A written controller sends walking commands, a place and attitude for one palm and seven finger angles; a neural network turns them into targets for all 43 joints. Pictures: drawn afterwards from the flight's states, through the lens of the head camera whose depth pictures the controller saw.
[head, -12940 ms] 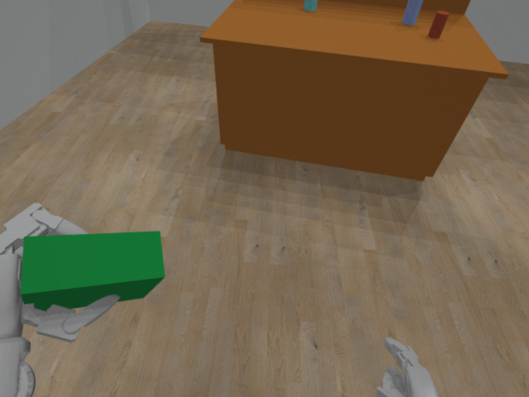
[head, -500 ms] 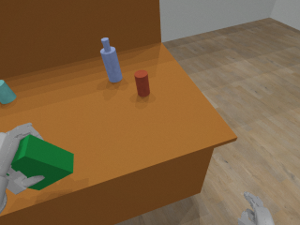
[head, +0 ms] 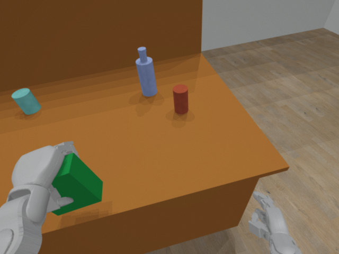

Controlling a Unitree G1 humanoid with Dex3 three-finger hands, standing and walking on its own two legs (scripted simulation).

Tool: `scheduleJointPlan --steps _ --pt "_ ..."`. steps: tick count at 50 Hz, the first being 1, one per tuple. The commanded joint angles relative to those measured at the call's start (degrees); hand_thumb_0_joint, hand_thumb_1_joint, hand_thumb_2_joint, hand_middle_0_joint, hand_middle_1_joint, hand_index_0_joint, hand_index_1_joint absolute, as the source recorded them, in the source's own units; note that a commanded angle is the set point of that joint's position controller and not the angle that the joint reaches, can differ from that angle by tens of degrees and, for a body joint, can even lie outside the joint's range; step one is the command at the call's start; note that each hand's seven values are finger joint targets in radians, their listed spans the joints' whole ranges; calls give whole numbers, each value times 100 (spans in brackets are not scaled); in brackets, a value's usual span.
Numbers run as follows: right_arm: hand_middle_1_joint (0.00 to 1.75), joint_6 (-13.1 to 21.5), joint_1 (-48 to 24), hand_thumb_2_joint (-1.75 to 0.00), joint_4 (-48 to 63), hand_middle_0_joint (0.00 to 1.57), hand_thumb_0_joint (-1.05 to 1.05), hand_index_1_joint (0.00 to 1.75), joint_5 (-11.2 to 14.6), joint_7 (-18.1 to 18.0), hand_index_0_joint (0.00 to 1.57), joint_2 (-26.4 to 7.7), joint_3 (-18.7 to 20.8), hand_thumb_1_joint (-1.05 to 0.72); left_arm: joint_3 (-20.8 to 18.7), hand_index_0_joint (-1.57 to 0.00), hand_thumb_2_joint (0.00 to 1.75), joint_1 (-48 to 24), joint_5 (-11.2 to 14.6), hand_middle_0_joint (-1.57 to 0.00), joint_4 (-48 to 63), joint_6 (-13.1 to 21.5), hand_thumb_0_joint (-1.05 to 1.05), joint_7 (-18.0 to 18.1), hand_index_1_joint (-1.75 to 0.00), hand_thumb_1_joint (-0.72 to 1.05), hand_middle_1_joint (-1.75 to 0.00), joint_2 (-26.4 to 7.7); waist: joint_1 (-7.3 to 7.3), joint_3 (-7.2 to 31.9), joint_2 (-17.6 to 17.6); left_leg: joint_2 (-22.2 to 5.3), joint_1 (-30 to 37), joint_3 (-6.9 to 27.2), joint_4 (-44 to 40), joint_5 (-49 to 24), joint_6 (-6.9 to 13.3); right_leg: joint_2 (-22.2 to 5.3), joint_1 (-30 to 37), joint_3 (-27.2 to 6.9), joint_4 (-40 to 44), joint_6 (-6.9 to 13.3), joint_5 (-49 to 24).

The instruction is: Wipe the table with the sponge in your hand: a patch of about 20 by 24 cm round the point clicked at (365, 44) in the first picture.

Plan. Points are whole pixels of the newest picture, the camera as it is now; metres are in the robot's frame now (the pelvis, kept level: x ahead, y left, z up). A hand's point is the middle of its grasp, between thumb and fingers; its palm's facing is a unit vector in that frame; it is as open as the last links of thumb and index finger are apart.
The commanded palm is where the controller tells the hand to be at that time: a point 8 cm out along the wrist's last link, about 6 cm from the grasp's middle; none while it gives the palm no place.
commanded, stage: turn the palm down, sponge in hand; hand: left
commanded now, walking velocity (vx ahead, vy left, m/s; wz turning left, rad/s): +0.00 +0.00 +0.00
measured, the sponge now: (70, 190) +0.21 +0.28 +0.06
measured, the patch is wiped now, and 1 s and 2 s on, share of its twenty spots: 0.00 0.00 0.00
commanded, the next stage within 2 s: move the sponge above the wiping area in 0.66 s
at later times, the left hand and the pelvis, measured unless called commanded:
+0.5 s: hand (64, 176) +0.22 +0.28 +0.10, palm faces -0.03 -0.08 -1.00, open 9.8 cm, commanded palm +0.19 +0.28 +0.18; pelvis +0.00 +0.01 +0.01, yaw -1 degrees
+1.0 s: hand (58, 172) +0.23 +0.29 +0.11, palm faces +0.04 -0.05 -1.00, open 9.8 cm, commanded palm +0.20 +0.28 +0.17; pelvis +0.00 -0.01 +0.01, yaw -1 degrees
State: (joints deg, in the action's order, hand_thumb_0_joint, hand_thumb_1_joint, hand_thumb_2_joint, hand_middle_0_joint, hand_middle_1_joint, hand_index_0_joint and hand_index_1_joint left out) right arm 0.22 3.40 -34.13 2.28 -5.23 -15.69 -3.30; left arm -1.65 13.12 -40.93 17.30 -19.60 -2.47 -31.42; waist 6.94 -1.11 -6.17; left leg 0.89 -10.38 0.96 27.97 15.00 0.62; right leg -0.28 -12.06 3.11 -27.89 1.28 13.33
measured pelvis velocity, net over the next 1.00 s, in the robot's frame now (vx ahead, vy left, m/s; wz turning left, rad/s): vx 0.00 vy -0.01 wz -0.02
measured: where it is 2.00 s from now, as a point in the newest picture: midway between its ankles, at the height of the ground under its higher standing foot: outside the picture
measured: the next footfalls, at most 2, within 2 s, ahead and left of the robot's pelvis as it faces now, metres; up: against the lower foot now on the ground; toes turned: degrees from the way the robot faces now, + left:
none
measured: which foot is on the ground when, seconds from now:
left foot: down 0.00-1.00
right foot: down 0.00-1.00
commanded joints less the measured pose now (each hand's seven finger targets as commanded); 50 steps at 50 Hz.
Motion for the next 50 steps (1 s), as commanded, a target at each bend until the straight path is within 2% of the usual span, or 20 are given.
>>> scheduleJointPlan --steps 1,3,4,8,9,10,14,17,19,23,26,28,31,33,37,42,43,44,48,50 --pt "30 361 -951 -90 861 20 0 30 -159 18 20 -488 225 -90 -1108 -120 130 -1273 -600 -120 1569 668 0 357 -160 10 -160 -1602 18 1385 -18 -104 402 313 -506 -1571 172 35 629 -275 474 181 -712" --pt "30 330 -1119 -90 741 20 0 30 -159 58 20 -481 203 -90 -1596 -120 130 -1368 -804 -120 1401 618 0 583 -160 10 -160 -1976 145 1238 -204 -96 316 382 -567 -1594 122 118 685 -495 534 281 -660" --pt "30 317 -1010 -90 724 20 0 30 -158 84 20 -424 211 -90 -1337 -120 130 -1494 -843 -120 1297 577 0 684 -160 10 -160 -1617 98 1314 -122 -108 303 301 -537 -1746 112 60 710 -303 514 259 -739" --pt "30 202 -1421 -90 550 20 0 30 -50 192 20 -473 226 -90 -1277 -120 130 -1664 -902 -120 630 74 0 888 -160 10 -160 -1480 158 1005 -395 -90 251 342 -696 -1648 12 87 605 -490 648 331 -627" --pt "30 214 -1314 -90 588 20 0 30 -39 216 20 -463 240 -90 -952 -120 130 -1627 -834 -120 585 -41 0 856 -160 10 -160 -1156 96 1065 -244 -110 220 236 -683 -1690 37 19 683 -279 619 266 -719" --pt "30 210 -1379 -90 556 20 0 30 -28 239 20 -508 232 -90 -920 -120 130 -1681 -906 -120 562 -133 0 802 -160 10 -160 -1280 101 1169 -219 -94 238 295 -726 -1771 18 20 722 -318 598 265 -792" --pt "30 252 -1634 -90 725 20 0 30 12 233 20 -499 183 -90 -62 -120 130 -1543 -883 -120 633 -418 0 323 -160 10 -160 -635 22 1076 76 -47 258 298 -797 -1525 124 -2 743 -215 621 216 -758" --pt "30 240 -1529 -90 748 20 0 30 -5 197 20 -488 208 -90 -90 -120 130 -1493 -916 -120 825 -283 0 58 -160 10 -160 -838 -37 1064 443 -27 283 324 -810 -1391 191 -17 762 -279 662 160 -672" --pt "30 281 -1510 -90 756 20 0 30 -81 202 20 -497 153 -90 -413 -120 130 -1674 -1188 -120 987 -166 0 11 -160 10 -160 -1246 77 1303 435 -25 316 311 -779 -1452 222 21 856 -266 566 191 -691" --pt "30 280 -1534 -90 673 20 0 30 -138 174 20 -444 187 -90 -1328 -120 130 -1730 -1317 -120 1271 246 0 329 -160 10 -160 -1948 236 1365 100 -18 497 421 -744 -1675 194 123 945 -654 673 311 -745" --pt "30 283 -1323 -90 557 20 0 30 -136 197 20 -434 238 -90 -1192 -120 130 -1690 -1173 -120 877 329 0 578 -160 10 -160 -1553 185 1296 145 -33 561 349 -692 -1922 126 52 818 -528 774 294 -958" --pt "30 301 -1553 -90 515 20 0 30 -65 216 20 -404 247 -90 -1104 -120 130 -1714 -1048 -120 814 198 0 665 -160 10 -160 -1346 139 1001 -193 -32 562 333 -714 -1694 99 96 642 -657 880 326 -761" --pt "30 279 -1539 -90 488 20 0 30 -45 223 20 -487 248 -90 -630 -120 130 -1756 -957 -120 510 -42 0 590 -160 10 -160 -1022 67 999 -55 -15 436 266 -805 -1558 82 6 678 -425 862 242 -772" --pt "30 317 -1758 -90 576 20 0 30 25 206 20 -452 237 -90 -346 -120 130 -1598 -944 -120 590 -209 0 440 -160 10 -160 -753 12 858 -29 16 394 265 -831 -1338 106 52 636 -578 876 260 -593" --pt "30 285 -1630 -90 659 20 0 30 -18 169 20 -491 235 -90 -248 -120 130 -1687 -1068 -120 794 -245 0 163 -160 10 -160 -1007 13 1080 223 60 367 228 -848 -1274 181 -19 840 -474 786 188 -596" --pt "30 319 -1441 -90 628 20 0 30 -93 107 20 -454 240 -90 -857 -120 130 -1744 -1209 -120 758 169 0 267 -160 10 -160 -1494 118 1201 460 64 471 216 -750 -1331 204 10 832 -548 829 197 -529" --pt "30 342 -1498 -90 573 20 0 30 -99 101 20 -486 246 -90 -1314 -120 130 -1623 -1222 -120 677 203 0 369 -160 10 -160 -1866 186 1185 419 72 475 271 -734 -1276 194 90 820 -765 880 262 -423" --pt "30 342 -1451 -90 591 20 0 30 -99 97 20 -446 211 -90 -1090 -120 130 -1796 -1225 -120 571 234 0 409 -160 10 -160 -1588 156 1182 446 79 438 203 -721 -1330 194 27 799 -593 848 234 -483" --pt "30 339 -1504 -90 496 20 0 30 -35 117 20 -500 300 -90 -1384 -120 130 -1543 -1043 -120 361 227 0 651 -160 10 -160 -1672 188 1001 -88 73 441 230 -714 -1280 128 66 717 -813 946 293 -465" --pt "30 363 -1395 -90 506 20 0 30 -11 111 20 -500 327 -90 -1156 -120 130 -1486 -949 -120 200 152 0 635 -160 10 -160 -1458 105 955 -13 57 399 127 -681 -1283 140 -11 705 -634 913 220 -533"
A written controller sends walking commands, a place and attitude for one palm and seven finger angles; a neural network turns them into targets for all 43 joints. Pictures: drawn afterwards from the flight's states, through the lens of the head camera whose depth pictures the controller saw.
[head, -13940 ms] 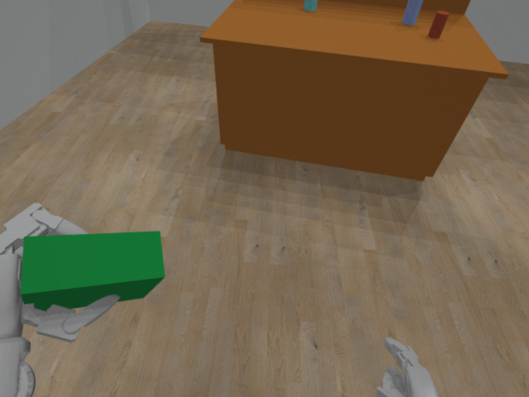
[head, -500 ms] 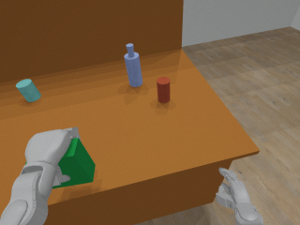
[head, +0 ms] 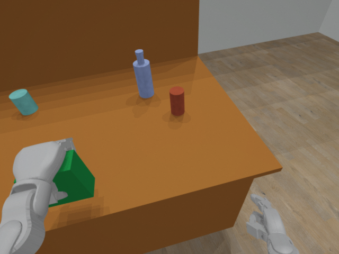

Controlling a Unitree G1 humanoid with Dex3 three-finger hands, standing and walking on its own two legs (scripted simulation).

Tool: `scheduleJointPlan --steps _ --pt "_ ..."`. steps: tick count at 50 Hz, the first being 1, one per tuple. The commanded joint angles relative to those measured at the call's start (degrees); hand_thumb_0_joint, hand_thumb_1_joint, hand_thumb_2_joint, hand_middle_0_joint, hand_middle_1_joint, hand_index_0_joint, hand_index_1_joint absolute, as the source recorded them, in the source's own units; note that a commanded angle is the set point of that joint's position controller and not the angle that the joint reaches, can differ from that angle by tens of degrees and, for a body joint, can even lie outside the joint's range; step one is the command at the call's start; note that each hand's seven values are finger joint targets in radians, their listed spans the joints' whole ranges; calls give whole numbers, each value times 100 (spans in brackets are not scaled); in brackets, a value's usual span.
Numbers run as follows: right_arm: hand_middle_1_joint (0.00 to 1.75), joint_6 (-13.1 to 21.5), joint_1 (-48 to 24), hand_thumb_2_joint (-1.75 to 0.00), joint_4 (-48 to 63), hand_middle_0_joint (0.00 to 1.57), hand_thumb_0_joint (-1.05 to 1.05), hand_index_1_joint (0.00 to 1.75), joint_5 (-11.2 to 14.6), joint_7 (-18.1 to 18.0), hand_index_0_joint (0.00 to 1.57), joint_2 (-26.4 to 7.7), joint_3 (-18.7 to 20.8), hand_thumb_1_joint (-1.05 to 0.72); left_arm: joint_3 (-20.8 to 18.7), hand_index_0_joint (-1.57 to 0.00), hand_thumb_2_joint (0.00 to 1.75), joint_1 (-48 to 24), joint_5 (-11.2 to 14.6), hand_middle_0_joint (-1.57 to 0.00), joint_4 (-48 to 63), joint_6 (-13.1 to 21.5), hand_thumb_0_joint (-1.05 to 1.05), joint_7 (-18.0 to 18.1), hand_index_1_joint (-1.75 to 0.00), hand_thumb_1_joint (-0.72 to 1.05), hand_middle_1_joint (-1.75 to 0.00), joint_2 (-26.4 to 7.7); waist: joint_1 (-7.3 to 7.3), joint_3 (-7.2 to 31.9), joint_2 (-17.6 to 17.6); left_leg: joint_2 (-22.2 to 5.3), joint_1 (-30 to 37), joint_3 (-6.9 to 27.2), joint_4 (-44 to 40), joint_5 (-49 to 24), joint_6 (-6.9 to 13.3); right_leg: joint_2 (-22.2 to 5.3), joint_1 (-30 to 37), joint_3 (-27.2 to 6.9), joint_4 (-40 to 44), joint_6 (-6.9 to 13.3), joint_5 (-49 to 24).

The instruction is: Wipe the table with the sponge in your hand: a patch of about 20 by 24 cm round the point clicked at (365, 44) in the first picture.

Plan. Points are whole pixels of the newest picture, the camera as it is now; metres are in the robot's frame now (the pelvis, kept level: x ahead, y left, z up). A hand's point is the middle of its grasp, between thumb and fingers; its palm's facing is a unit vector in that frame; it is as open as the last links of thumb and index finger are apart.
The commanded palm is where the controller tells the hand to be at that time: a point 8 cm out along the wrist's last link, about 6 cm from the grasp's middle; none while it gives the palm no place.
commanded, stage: move the sponge above the wiping area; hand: left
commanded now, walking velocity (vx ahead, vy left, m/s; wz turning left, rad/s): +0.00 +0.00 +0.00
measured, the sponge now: (64, 184) +0.22 +0.31 +0.05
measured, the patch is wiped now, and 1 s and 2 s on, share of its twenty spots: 0.00 0.00 0.00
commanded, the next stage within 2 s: none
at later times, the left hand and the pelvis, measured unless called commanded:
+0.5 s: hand (46, 171) +0.22 +0.33 +0.10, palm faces +0.06 -0.05 -1.00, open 9.8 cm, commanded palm +0.19 +0.32 +0.15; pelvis +0.01 +0.01 +0.00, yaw +0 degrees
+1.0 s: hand (42, 179) +0.21 +0.35 +0.08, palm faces -0.01 -0.06 -1.00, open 9.8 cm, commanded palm +0.18 +0.32 +0.14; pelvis +0.01 +0.02 +0.00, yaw +1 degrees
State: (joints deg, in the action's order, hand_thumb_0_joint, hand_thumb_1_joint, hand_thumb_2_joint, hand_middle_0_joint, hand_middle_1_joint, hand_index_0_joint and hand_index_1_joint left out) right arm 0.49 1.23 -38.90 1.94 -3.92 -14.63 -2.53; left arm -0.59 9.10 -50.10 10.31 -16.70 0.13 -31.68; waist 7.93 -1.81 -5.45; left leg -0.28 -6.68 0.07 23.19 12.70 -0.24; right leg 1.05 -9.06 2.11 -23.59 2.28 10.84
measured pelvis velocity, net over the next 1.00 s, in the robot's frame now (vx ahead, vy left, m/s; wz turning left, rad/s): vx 0.01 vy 0.02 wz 0.02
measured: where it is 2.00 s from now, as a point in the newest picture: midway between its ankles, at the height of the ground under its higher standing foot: outside the picture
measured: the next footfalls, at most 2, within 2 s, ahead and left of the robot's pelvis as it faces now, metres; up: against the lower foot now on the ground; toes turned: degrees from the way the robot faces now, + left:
none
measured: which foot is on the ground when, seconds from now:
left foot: down 0.00-1.00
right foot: down 0.00-1.00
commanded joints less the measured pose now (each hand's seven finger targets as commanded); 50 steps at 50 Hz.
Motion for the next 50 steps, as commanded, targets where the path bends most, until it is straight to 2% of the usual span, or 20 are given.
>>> scheduleJointPlan --steps 1,3,5,8,9,12,13,15,18,20,26,31,34,36,37,38,42,43,46,50 --pt "30 320 -1215 -90 943 20 0 30 20 -25 20 -666 213 -90 -1121 -120 130 -1232 -37 -120 769 -186 0 306 -160 10 -160 -1383 -49 976 -17 198 -31 248 -242 -985 212 -151 354 -516 509 107 -255" --pt "30 374 -1310 -90 993 20 0 30 59 -56 20 -655 221 -90 -980 -120 130 -1147 5 -120 723 -236 0 180 -160 10 -160 -1264 -122 789 47 200 -49 257 -238 -767 239 -117 210 -590 565 105 -22" --pt "30 416 -1189 -90 1046 20 0 30 46 -79 20 -649 243 -90 -713 -120 130 -1130 20 -120 863 -148 0 35 -160 10 -160 -1122 -145 969 46 200 -3 231 -231 -791 287 -172 303 -422 483 54 -100" --pt "30 484 -1196 -90 1059 20 0 30 17 -124 20 -654 232 -90 -950 -120 130 -1169 -10 -120 980 76 0 -60 -160 10 -160 -1425 -134 1009 227 217 54 300 -188 -696 307 -112 247 -545 515 74 20" --pt "30 496 -1071 -90 1048 20 0 30 -22 -143 20 -662 205 -90 -912 -120 130 -1352 -78 -120 898 160 0 -79 -160 10 -160 -1438 -130 1129 399 220 38 254 -171 -740 325 -151 269 -381 463 41 -16" --pt "30 515 -918 -90 992 20 0 30 -49 -183 20 -647 291 -90 -1197 -120 130 -1420 -138 -120 960 529 0 87 -160 10 -160 -1618 -100 1236 273 199 145 258 -119 -941 308 -148 284 -437 456 60 -216" --pt "30 550 -1003 -90 977 20 0 30 -46 -172 20 -641 293 -90 -1537 -120 130 -1337 -167 -120 1080 586 0 190 -160 10 -160 -1885 -28 1223 134 191 187 353 -127 -966 290 -62 290 -588 459 137 -187" --pt "30 539 -848 -90 948 20 0 30 -52 -161 20 -597 331 -90 -1494 -120 130 -1241 -203 -120 1034 669 0 377 -160 10 -160 -1703 -7 1323 -15 154 185 322 -113 -1236 259 -111 339 -427 377 137 -410" --pt "30 505 -947 -90 887 20 0 30 -21 -100 20 -639 353 -90 -1697 -120 130 -956 -128 -120 821 489 0 576 -160 10 -160 -1710 35 1159 -215 134 108 358 -140 -1283 204 -72 324 -545 405 190 -507" --pt "30 465 -925 -90 939 20 0 30 3 -56 20 -610 363 -90 -1334 -120 130 -856 -69 -120 859 306 0 601 -160 10 -160 -1312 1 1140 -162 107 32 283 -149 -1347 197 -146 334 -369 344 132 -592" --pt "30 376 -1058 -90 1011 20 0 30 25 -16 20 -718 300 -90 -880 -120 130 -643 -33 -120 800 -156 0 267 -160 10 -160 -1126 -79 1066 229 117 -118 332 -265 -1197 217 -150 373 -242 300 76 -576" --pt "30 415 -946 -90 1056 20 0 30 -51 -29 20 -663 282 -90 -780 -120 130 -882 -193 -120 1243 152 0 119 -160 10 -160 -1180 -100 1221 135 103 106 410 -219 -1280 261 -100 294 -221 296 87 -551" --pt "30 484 -846 -90 1075 20 0 30 -106 -38 20 -569 278 -90 -834 -120 130 -1011 -363 -120 1562 425 0 289 -160 10 -160 -1173 -51 1403 -60 30 251 498 -164 -1506 254 -66 249 -214 217 124 -583" --pt "30 435 -744 -90 942 20 0 30 -119 -33 20 -616 341 -90 -1050 -120 130 -971 -429 -120 1273 494 0 446 -160 10 -160 -1307 -43 1248 -44 9 225 511 -178 -1574 200 -42 172 -279 286 151 -607" --pt "30 404 -738 -90 951 20 0 30 -103 -29 20 -588 360 -90 -1095 -120 130 -809 -414 -120 1229 480 0 525 -160 10 -160 -1260 -4 1217 -62 9 181 490 -176 -1562 190 -62 230 -277 286 152 -581" --pt "30 401 -903 -90 926 20 0 30 -81 -13 20 -610 328 -90 -1406 -120 130 -792 -439 -120 1196 401 0 609 -160 10 -160 -1531 45 1156 -151 48 144 531 -204 -1466 185 14 277 -476 307 232 -545" --pt "30 292 -907 -90 928 20 0 30 -31 14 20 -590 347 -90 -1115 -120 130 -703 -333 -120 914 119 0 718 -160 10 -160 -1130 8 1118 -59 48 41 400 -214 -1582 137 -91 321 -283 304 173 -680" --pt "30 297 -1093 -90 936 20 0 30 -9 16 20 -606 305 -90 -1227 -120 130 -602 -274 -120 865 2 0 697 -160 10 -160 -1220 24 1038 -195 77 43 435 -265 -1377 148 -41 323 -413 356 211 -537" --pt "30 264 -1047 -90 924 20 0 30 0 -9 20 -675 281 -90 -1032 -120 130 -604 -170 -120 617 -144 0 511 -160 10 -160 -1177 -42 1033 106 113 -50 375 -277 -1337 174 -103 376 -244 353 130 -630" --pt "30 326 -993 -90 1030 20 0 30 -10 -1 20 -620 287 -90 -643 -120 130 -410 -148 -120 955 -15 0 205 -160 10 -160 -899 -108 1119 -21 113 73 367 -215 -1403 240 -114 382 -188 315 108 -676"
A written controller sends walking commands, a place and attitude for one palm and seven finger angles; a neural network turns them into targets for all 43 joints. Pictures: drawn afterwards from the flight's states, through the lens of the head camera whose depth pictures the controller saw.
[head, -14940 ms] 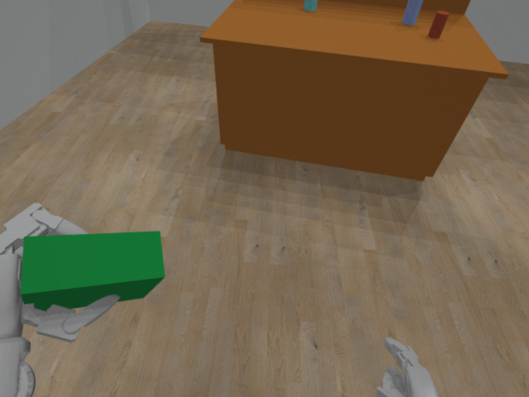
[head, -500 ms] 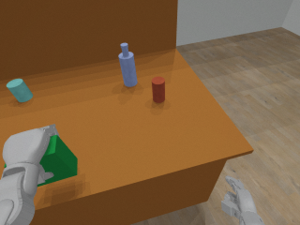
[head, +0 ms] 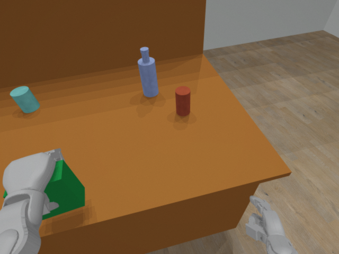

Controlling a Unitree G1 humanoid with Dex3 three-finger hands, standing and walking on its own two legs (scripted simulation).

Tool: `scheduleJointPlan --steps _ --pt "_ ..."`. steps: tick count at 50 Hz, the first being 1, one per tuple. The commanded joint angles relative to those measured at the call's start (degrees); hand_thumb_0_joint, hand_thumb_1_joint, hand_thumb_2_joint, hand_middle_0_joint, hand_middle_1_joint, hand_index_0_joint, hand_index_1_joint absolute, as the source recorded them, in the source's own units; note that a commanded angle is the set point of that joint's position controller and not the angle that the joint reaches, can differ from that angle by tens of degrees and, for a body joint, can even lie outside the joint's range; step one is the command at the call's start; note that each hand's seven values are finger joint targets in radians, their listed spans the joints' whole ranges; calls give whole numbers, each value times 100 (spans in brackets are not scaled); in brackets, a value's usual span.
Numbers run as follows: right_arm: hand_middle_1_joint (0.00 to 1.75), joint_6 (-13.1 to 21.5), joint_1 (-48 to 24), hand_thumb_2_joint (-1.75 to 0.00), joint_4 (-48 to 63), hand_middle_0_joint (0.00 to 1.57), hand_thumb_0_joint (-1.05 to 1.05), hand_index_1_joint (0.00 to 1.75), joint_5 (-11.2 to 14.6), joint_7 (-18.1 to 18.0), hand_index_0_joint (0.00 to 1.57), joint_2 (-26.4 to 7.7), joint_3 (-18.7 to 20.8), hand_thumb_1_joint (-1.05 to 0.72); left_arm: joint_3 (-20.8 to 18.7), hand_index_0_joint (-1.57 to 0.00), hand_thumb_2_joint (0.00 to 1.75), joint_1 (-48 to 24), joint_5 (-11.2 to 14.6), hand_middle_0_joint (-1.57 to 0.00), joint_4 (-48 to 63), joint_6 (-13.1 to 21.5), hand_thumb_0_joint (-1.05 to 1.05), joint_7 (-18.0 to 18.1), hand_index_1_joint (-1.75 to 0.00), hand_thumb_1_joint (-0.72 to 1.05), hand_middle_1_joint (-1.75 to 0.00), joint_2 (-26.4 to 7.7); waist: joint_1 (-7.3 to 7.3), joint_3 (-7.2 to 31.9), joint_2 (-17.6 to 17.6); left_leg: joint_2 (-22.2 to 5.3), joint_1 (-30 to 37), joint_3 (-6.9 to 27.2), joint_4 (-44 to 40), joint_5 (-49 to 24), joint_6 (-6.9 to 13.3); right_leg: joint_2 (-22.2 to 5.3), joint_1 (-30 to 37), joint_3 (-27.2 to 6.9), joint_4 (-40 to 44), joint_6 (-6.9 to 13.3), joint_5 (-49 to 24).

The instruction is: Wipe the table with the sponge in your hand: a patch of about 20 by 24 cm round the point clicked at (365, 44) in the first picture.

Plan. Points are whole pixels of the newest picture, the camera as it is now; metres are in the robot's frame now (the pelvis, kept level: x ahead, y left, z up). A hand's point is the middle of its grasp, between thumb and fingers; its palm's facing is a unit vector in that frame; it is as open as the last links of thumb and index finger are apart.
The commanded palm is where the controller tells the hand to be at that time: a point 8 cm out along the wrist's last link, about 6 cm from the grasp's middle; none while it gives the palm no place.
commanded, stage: move the sponge above the wiping area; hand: left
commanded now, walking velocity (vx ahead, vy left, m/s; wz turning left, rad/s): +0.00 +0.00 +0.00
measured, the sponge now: (54, 196) +0.20 +0.33 +0.03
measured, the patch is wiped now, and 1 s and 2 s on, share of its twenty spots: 0.00 0.00 0.00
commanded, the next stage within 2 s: none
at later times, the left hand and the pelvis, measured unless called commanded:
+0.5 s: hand (42, 197) +0.18 +0.33 +0.05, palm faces -0.08 -0.08 -0.99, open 9.8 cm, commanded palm +0.16 +0.32 +0.12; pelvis +0.00 +0.00 +0.00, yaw +0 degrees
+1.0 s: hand (51, 197) +0.19 +0.32 +0.04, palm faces -0.09 -0.10 -0.99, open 9.8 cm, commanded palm +0.17 +0.32 +0.12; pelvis -0.01 +0.01 +0.00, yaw +0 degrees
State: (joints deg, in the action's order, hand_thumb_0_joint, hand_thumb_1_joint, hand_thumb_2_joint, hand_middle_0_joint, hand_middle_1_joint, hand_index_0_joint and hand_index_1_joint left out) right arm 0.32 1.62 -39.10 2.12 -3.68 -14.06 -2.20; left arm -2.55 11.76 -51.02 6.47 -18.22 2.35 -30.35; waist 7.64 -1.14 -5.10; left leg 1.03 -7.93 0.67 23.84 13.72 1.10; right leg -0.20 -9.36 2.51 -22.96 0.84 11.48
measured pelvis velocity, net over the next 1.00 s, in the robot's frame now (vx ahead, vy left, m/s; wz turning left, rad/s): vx -0.01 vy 0.01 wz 0.01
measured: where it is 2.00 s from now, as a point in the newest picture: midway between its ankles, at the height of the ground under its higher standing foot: outside the picture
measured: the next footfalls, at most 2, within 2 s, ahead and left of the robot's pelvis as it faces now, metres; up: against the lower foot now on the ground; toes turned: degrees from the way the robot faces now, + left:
none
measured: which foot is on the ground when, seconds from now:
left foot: down 0.00-1.00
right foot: down 0.00-1.00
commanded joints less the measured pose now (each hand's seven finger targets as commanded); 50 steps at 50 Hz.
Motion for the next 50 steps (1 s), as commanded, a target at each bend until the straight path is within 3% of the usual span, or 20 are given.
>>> scheduleJointPlan --steps 1,7,8,10,13,14,18,19,22,26,27,28,29,33,39,40,41,43,46,50 --pt "30 358 -978 -90 1034 20 0 30 -54 -26 20 -711 259 -90 -479 -120 130 -752 -71 -120 1388 229 0 -59 -160 10 -160 -1110 -83 1146 66 -14 241 323 -252 -1573 115 23 396 -232 244 248 -843" --pt "30 390 -702 -90 990 20 0 30 -145 -65 20 -702 363 -90 -1224 -120 130 -390 -205 -120 1522 845 0 179 -160 10 -160 -1589 32 1164 221 -38 243 330 -65 -1726 134 29 336 -370 213 269 -966" --pt "30 415 -805 -90 975 20 0 30 -136 -64 20 -713 369 -90 -1625 -120 130 -222 -212 -120 1590 877 0 294 -160 10 -160 -1913 114 1118 25 -31 250 396 -65 -1656 128 95 358 -578 239 343 -904" --pt "30 392 -663 -90 954 20 0 30 -119 -79 20 -671 405 -90 -1546 -120 130 -178 -204 -120 1394 916 0 477 -160 10 -160 -1677 74 1011 9 -52 178 328 -15 -1674 100 36 233 -467 229 318 -865" --pt "30 385 -799 -90 863 20 0 30 -48 -98 20 -721 431 -90 -1651 -120 130 -351 -67 -120 1112 835 0 635 -160 10 -160 -1703 14 817 -209 -36 129 333 -43 -1365 80 69 104 -609 331 338 -653" --pt "30 382 -738 -90 835 20 0 30 -40 -110 20 -746 441 -90 -1655 -120 130 -430 -58 -120 1051 818 0 650 -160 10 -160 -1720 18 1014 -244 -31 99 291 -30 -1378 77 18 158 -499 284 311 -623" --pt "30 468 -881 -90 849 20 0 30 16 -151 20 -732 409 -90 -1168 -120 130 -567 84 -120 843 772 0 478 -160 10 -160 -1380 -151 848 -184 -11 66 311 -72 -1134 110 46 33 -427 318 268 -452" --pt "30 498 -802 -90 836 20 0 30 -17 -160 20 -761 416 -90 -1102 -120 130 -646 49 -120 878 801 0 415 -160 10 -160 -1395 -128 1078 -150 -3 77 283 -68 -1198 122 8 108 -299 257 239 -508" --pt "30 523 -695 -90 850 20 0 30 -68 -172 20 -763 451 -90 -932 -120 130 -382 82 -120 818 941 0 279 -160 10 -160 -1292 -137 1053 120 5 38 275 -40 -1274 155 -5 166 -270 228 203 -684" --pt "30 528 -635 -90 834 20 0 30 -124 -143 20 -775 469 -90 -1350 -120 130 -406 -105 -120 987 1190 0 342 -160 10 -160 -1699 -30 1113 62 1 29 348 -15 -1356 133 31 140 -333 193 254 -645" --pt "30 522 -618 -90 869 20 0 30 -133 -134 20 -724 480 -90 -1322 -120 130 -239 -107 -120 1016 1236 0 407 -160 10 -160 -1583 3 1100 52 -23 25 336 -12 -1393 130 12 159 -309 168 249 -673" --pt "30 529 -704 -90 859 20 0 30 -109 -122 20 -734 472 -90 -1644 -120 130 -155 -119 -120 1066 1251 0 490 -160 10 -160 -1845 55 1057 -109 -25 15 402 -29 -1361 112 78 180 -455 176 309 -628" --pt "30 511 -637 -90 879 20 0 30 -130 -125 20 -708 466 -90 -1640 -120 130 -247 -168 -120 1171 1295 0 571 -160 10 -160 -1795 57 1234 -61 -29 28 377 7 -1446 115 34 205 -373 125 291 -673" --pt "30 444 -748 -90 822 20 0 30 -65 -105 20 -713 493 -90 -1874 -120 130 -169 -65 -120 958 1114 0 821 -160 10 -160 -1851 77 910 -230 -49 -65 417 -36 -1214 64 65 91 -530 232 330 -462" --pt "30 427 -805 -90 776 20 0 30 16 -145 20 -764 427 -90 -1313 -120 130 -479 68 -120 546 746 0 585 -160 10 -160 -1496 -92 919 -21 -35 -151 345 -139 -962 74 17 58 -263 246 235 -286" --pt "30 452 -835 -90 846 20 0 30 28 -155 20 -722 419 -90 -870 -120 130 -606 121 -120 608 754 0 479 -160 10 -160 -1132 -188 801 -50 -46 -151 311 -171 -852 87 4 -22 -211 273 203 -226" --pt "30 452 -788 -90 779 20 0 30 10 -167 20 -773 419 -90 -957 -120 130 -759 98 -120 499 750 0 412 -160 10 -160 -1335 -189 780 106 -27 -181 380 -212 -745 82 34 -53 -212 291 208 -146" --pt "30 557 -894 -90 910 20 0 30 13 -177 20 -678 381 -90 -607 -120 130 -982 97 -120 811 855 0 285 -160 10 -160 -1039 -240 819 -36 -43 -91 426 -256 -535 107 70 -96 -254 270 220 -36" --pt "30 584 -651 -90 860 20 0 30 -112 -181 20 -711 426 -90 -796 -120 130 -998 -111 -120 998 1080 0 282 -160 10 -160 -1369 -121 1220 19 -54 44 492 -213 -908 102 78 55 -195 178 222 -282" --pt "30 560 -609 -90 840 20 0 30 -134 -174 20 -657 422 -90 -1223 -120 130 -1130 -369 -120 996 1201 0 576 -160 10 -160 -1664 -23 1077 -115 -79 -29 521 -207 -1024 53 112 45 -278 151 293 -236"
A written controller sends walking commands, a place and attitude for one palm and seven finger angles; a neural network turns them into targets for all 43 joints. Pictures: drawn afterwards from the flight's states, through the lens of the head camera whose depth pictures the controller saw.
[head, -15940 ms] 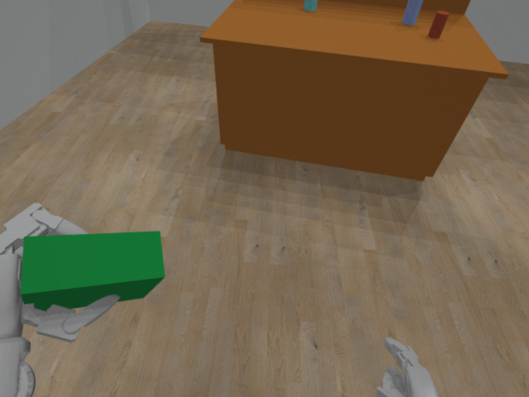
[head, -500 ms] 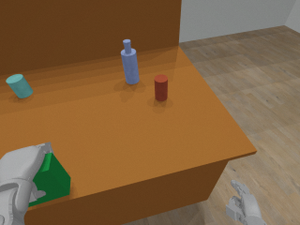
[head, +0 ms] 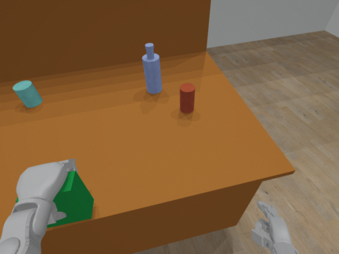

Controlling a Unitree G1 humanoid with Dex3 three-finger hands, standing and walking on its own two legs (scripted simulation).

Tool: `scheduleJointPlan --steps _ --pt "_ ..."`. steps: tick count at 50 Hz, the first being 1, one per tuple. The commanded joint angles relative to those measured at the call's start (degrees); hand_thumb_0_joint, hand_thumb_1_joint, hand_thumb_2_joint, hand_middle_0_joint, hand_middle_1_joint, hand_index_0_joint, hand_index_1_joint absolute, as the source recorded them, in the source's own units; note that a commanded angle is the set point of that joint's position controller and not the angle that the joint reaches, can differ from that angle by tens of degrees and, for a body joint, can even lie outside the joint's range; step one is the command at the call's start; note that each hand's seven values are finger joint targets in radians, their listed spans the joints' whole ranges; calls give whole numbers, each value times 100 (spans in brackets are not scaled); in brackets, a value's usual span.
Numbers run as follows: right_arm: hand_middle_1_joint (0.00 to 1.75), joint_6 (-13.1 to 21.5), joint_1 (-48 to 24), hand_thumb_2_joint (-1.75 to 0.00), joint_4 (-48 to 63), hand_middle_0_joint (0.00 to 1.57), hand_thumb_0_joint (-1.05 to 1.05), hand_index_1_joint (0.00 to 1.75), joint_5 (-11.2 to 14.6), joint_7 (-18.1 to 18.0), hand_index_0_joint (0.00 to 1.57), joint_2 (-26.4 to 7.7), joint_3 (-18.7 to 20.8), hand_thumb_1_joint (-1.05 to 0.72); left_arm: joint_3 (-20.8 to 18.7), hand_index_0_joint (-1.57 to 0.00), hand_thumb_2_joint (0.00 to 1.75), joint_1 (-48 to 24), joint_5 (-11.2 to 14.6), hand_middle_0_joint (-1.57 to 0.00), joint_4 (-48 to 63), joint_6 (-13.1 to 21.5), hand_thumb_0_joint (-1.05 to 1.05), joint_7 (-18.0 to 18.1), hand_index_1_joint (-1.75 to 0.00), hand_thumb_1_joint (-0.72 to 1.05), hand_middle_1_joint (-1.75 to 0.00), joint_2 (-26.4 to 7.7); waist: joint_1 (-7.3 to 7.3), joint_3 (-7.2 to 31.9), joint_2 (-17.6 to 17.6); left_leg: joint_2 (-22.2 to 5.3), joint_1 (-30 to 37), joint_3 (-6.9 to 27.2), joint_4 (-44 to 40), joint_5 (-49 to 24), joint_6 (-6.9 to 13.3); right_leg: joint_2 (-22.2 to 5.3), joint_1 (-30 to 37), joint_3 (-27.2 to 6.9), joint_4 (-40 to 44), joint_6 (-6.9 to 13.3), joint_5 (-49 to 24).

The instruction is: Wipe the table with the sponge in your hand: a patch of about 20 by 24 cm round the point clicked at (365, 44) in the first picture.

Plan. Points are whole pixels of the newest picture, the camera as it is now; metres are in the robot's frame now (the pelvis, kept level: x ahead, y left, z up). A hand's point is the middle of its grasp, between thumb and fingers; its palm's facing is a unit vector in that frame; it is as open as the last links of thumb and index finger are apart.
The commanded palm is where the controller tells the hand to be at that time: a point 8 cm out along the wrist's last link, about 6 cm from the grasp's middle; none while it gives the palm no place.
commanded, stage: move the sponge above the wiping area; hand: left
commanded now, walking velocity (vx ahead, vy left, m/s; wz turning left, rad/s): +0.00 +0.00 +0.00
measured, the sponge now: (63, 204) +0.19 +0.31 +0.00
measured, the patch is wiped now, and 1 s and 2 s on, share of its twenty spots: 0.00 0.00 0.00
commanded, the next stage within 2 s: none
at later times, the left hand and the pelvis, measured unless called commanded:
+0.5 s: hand (63, 196) +0.19 +0.29 +0.05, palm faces -0.10 -0.07 -0.99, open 9.8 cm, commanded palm +0.18 +0.31 +0.13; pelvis +0.01 -0.01 +0.00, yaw +0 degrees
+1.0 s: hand (62, 191) +0.20 +0.28 +0.06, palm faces -0.01 -0.03 -1.00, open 9.8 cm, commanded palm +0.18 +0.31 +0.13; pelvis +0.01 -0.01 +0.00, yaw -1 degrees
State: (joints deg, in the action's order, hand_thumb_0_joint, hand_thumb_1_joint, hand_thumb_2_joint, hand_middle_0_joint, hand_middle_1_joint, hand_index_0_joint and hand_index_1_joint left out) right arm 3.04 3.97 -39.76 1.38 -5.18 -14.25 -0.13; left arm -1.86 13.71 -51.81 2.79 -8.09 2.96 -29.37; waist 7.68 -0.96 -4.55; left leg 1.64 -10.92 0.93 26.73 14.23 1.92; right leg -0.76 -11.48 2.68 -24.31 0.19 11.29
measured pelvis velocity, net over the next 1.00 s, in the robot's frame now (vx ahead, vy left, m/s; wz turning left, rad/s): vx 0.01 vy -0.01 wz -0.02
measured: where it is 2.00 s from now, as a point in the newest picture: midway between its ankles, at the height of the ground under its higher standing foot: outside the picture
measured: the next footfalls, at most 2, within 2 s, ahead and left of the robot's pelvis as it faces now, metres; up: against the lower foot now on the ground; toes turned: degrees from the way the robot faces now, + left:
none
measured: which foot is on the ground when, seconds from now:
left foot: down 0.00-1.00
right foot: down 0.00-1.00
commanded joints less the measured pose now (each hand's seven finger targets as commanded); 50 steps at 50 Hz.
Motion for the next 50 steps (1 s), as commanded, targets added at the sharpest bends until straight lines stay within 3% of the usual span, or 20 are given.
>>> scheduleJointPlan --steps 1,3,5,8,11,16,19,22,23,24,28,29,32,34,39,42,43,45,48,50 --pt "30 241 -867 -90 875 20 0 30 -59 -14 20 -672 217 -90 -1411 -120 130 -1389 -334 -120 1288 151 0 596 -160 10 -160 -1831 -5 1094 -229 -138 254 495 -507 -1154 -66 164 276 -328 303 379 -274" --pt "30 186 -1006 -90 904 20 0 30 -15 30 20 -658 226 -90 -1757 -120 130 -1072 -294 -120 1384 -17 0 757 -160 10 -160 -2018 143 1176 -511 -122 265 509 -532 -1299 -103 194 503 -492 287 451 -373" --pt "30 136 -997 -90 951 20 0 30 14 84 20 -615 232 -90 -1623 -120 130 -822 -171 -120 1343 -242 0 863 -160 10 -160 -1737 175 1221 -371 -135 253 410 -484 -1613 -139 131 581 -375 258 426 -577" --pt "30 58 -1231 -90 946 20 0 30 70 169 20 -677 192 -90 -1483 -120 130 -363 86 -120 1135 -686 0 717 -160 10 -160 -1489 141 950 -297 -125 223 373 -531 -1568 -139 124 585 -409 363 404 -672" --pt "30 1 -1194 -90 984 20 0 30 109 182 20 -773 145 -90 -1044 -120 130 -100 244 -120 981 -968 0 340 -160 10 -160 -1251 4 755 228 -114 61 314 -569 -1360 -69 68 574 -256 388 304 -668" --pt "30 120 -1055 -90 1098 20 0 30 56 77 20 -739 124 -90 -518 -120 130 -748 164 -120 1472 -546 0 -111 -160 10 -160 -1130 -202 785 166 -84 260 361 -526 -935 76 89 302 -226 461 253 -300" --pt "30 300 -864 -90 1122 20 0 30 -66 -41 20 -635 142 -90 -827 -120 130 -1407 -94 -120 2132 125 0 74 -160 10 -160 -1503 -154 1304 -83 -89 614 413 -359 -1104 130 148 280 -300 370 304 -310" --pt "30 294 -642 -90 945 20 0 30 -179 -72 20 -642 250 -90 -1373 -120 130 -1117 -369 -120 1969 511 0 508 -160 10 -160 -1818 10 1389 -235 -125 712 412 -259 -1641 5 165 237 -442 359 395 -544" --pt "30 301 -767 -90 905 20 0 30 -147 -66 20 -674 257 -90 -1784 -120 130 -1006 -408 -120 2010 496 0 667 -160 10 -160 -2140 76 1389 -594 -109 680 451 -264 -1632 -21 221 321 -649 357 475 -602" --pt "30 274 -677 -90 923 20 0 30 -132 -56 20 -594 255 -90 -1662 -120 130 -957 -418 -120 1992 475 0 807 -160 10 -160 -1872 38 1408 -563 -118 604 376 -225 -1788 -59 149 323 -498 306 461 -656" --pt "30 74 -1030 -90 849 20 0 30 17 50 20 -682 290 -90 -1916 -120 130 -456 -63 -120 1417 -175 0 1059 -160 10 -160 -1821 168 1079 -448 -82 421 363 -316 -1768 -126 127 529 -706 384 499 -927" --pt "30 43 -1022 -90 851 20 0 30 75 85 20 -646 277 -90 -1622 -120 130 -484 91 -120 1256 -351 0 1012 -160 10 -160 -1498 81 1038 -249 -120 310 255 -337 -1660 -103 66 543 -498 371 402 -902" --pt "30 -52 -1180 -90 830 20 0 30 125 98 20 -788 207 -90 -1430 -120 130 -118 357 -120 672 -864 0 638 -160 10 -160 -1489 65 716 338 -77 98 267 -454 -1425 -54 36 609 -398 436 296 -839" --pt "30 -55 -1256 -90 941 20 0 30 182 97 20 -810 146 -90 -965 -120 130 -78 415 -120 659 -1047 0 248 -160 10 -160 -1213 -79 573 355 -69 28 218 -512 -1184 7 24 576 -321 449 257 -645" --pt "30 144 -1038 -90 1142 20 0 30 76 38 20 -735 104 -90 -610 -120 130 -680 250 -120 1482 -456 0 -293 -160 10 -160 -1280 -220 947 248 -28 336 268 -359 -1096 158 86 391 -252 426 231 -481" --pt "30 222 -801 -90 1079 20 0 30 -106 -51 20 -665 179 -90 -1151 -120 130 -1014 -11 -120 1971 359 0 -51 -160 10 -160 -1784 -66 1305 101 -23 725 300 -225 -1410 158 104 347 -334 419 283 -625" --pt "30 292 -862 -90 1075 20 0 30 -127 -65 20 -651 195 -90 -1518 -120 130 -898 -92 -120 2269 537 0 137 -160 10 -160 -2091 26 1323 -330 -49 779 389 -213 -1428 122 179 328 -540 413 366 -574" --pt "30 288 -597 -90 997 20 0 30 -202 -85 20 -624 262 -90 -1849 -120 130 -443 -311 -120 2168 726 0 584 -160 10 -160 -2097 130 1389 -431 -102 763 332 -110 -1867 18 150 229 -504 330 444 -684" --pt "30 155 -771 -90 918 20 0 30 -92 5 20 -660 324 -90 -2100 -120 130 -464 -326 -120 1965 412 0 1088 -160 10 -160 -2035 119 1133 -767 -132 532 435 -163 -1845 -111 164 199 -759 331 539 -792" --pt "30 75 -809 -90 880 20 0 30 17 37 20 -663 364 -90 -1889 -120 130 -564 -105 -120 1565 29 0 1258 -160 10 -160 -1709 108 1083 -519 -146 372 297 -214 -1712 -145 104 270 -628 325 481 -771"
